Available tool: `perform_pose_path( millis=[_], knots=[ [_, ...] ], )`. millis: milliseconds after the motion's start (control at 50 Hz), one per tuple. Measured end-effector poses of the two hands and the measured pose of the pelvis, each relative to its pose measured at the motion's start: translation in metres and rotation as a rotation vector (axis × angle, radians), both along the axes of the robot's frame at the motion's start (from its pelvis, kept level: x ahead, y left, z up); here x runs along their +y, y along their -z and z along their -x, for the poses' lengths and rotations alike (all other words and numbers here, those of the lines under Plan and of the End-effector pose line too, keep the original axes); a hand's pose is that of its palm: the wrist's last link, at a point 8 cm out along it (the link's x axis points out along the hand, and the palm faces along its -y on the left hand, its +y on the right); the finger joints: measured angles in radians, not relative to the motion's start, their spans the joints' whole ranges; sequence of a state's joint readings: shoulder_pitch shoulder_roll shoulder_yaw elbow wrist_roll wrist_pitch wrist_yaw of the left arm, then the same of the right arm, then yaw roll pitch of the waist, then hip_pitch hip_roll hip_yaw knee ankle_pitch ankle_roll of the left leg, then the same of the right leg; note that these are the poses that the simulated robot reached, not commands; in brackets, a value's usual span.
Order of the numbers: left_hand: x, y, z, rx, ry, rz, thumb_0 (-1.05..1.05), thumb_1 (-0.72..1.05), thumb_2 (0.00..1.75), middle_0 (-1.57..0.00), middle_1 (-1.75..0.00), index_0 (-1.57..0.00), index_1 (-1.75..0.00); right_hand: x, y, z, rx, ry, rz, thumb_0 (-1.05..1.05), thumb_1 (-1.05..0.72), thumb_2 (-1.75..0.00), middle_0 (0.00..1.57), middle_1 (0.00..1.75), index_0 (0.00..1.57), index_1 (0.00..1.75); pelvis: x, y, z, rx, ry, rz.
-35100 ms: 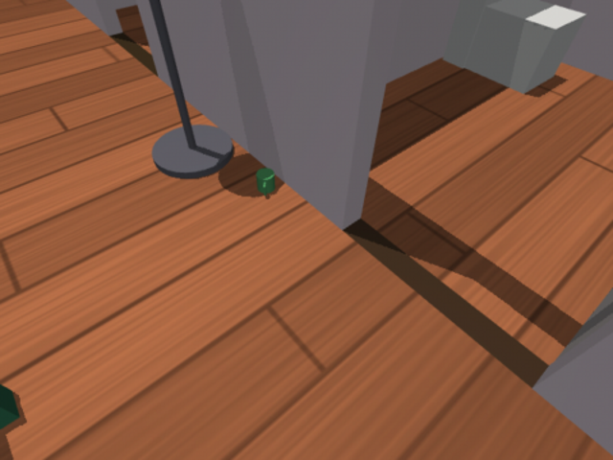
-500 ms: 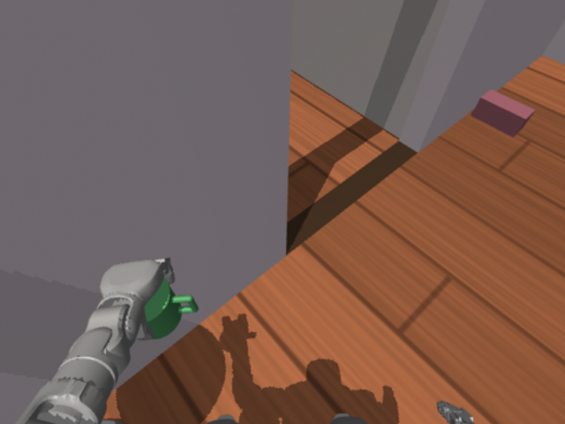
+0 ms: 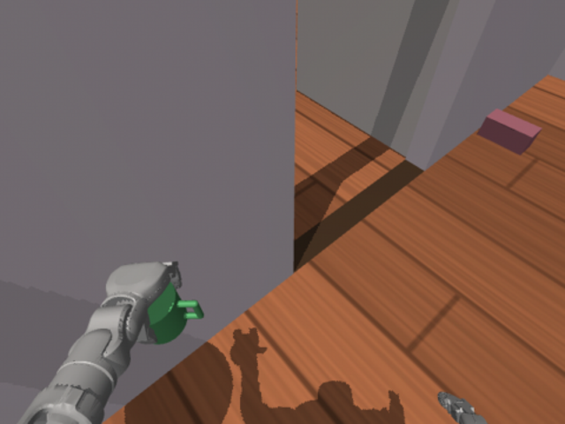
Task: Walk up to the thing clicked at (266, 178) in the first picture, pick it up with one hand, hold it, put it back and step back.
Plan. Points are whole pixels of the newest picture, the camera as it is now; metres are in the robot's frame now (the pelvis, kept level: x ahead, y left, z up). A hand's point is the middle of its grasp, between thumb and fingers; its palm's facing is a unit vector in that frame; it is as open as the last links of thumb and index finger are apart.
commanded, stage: hold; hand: left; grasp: from above
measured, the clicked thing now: (166, 310) +0.32 +0.21 -0.09
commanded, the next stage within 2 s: crouch in 1.32 s
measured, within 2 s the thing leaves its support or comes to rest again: neither
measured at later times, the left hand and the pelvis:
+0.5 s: hand (147, 316) +0.28 +0.21 -0.03, palm faces -0.44 -0.05 -0.90, open 11.1 cm; pelvis -0.01 -0.01 +0.01, yaw +0 degrees
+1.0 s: hand (144, 316) +0.28 +0.21 -0.02, palm faces -0.45 -0.04 -0.89, open 11.1 cm; pelvis -0.01 -0.01 +0.01, yaw +0 degrees
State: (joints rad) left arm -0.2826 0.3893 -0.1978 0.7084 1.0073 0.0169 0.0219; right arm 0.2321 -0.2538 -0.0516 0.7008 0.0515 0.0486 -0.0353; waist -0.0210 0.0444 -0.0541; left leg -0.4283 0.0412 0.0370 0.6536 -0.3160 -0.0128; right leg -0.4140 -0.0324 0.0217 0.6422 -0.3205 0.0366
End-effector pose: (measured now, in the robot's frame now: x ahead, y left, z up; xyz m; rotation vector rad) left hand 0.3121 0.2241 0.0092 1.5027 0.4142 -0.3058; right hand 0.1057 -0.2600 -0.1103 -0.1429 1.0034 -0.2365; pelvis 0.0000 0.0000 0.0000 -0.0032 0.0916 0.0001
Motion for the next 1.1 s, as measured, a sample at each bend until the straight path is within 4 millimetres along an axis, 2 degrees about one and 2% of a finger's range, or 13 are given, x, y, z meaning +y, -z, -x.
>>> perform_pose_path(
  millis=[600,820,1100],
  knots=[
    [-0.011,-0.026,0.025,-0.004,0.020,0.009,0.00,-0.17,0.73,-0.50,-0.82,-0.52,-0.81,0.001,-0.013,-0.012,-0.077,-0.025,-0.019,0.01,-0.91,-0.89,0.20,0.29,0.20,0.30,-0.007,-0.009,0.015,-0.062,0.005,-0.010],
    [-0.012,-0.033,0.026,-0.010,0.027,0.011,0.00,-0.17,0.73,-0.50,-0.82,-0.52,-0.81,0.003,-0.016,-0.016,-0.092,-0.027,-0.023,0.01,-0.92,-0.90,0.20,0.29,0.20,0.30,-0.007,-0.011,0.015,-0.075,0.006,-0.011],
    [-0.008,-0.032,0.023,0.002,0.028,0.014,0.00,-0.17,0.73,-0.50,-0.82,-0.52,-0.81,0.006,-0.018,-0.020,-0.088,-0.025,-0.021,0.01,-0.92,-0.90,0.20,0.29,0.20,0.30,-0.006,-0.013,0.012,-0.076,0.008,-0.011]
  ],
)
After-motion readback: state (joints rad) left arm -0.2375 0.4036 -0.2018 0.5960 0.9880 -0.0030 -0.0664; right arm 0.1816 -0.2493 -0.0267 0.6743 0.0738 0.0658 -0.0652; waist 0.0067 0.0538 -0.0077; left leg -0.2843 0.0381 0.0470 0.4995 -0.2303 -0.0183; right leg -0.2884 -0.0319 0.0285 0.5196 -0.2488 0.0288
